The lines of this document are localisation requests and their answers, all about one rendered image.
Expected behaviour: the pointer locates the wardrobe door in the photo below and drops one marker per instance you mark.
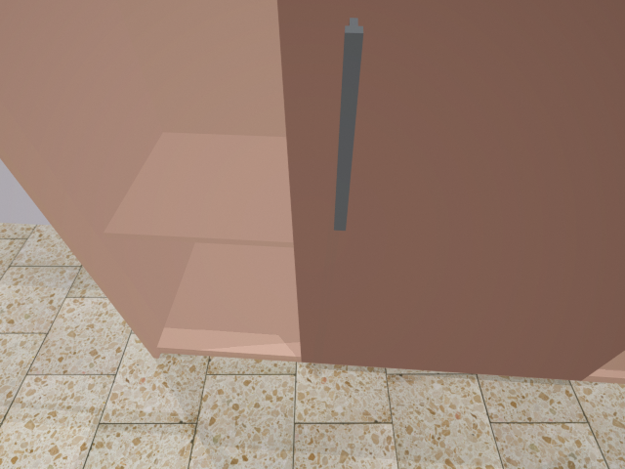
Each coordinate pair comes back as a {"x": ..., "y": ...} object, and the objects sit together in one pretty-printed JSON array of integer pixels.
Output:
[
  {"x": 486, "y": 219},
  {"x": 617, "y": 363}
]

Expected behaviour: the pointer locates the handle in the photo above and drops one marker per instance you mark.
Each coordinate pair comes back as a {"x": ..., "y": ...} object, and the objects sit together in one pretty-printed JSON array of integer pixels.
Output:
[{"x": 350, "y": 81}]

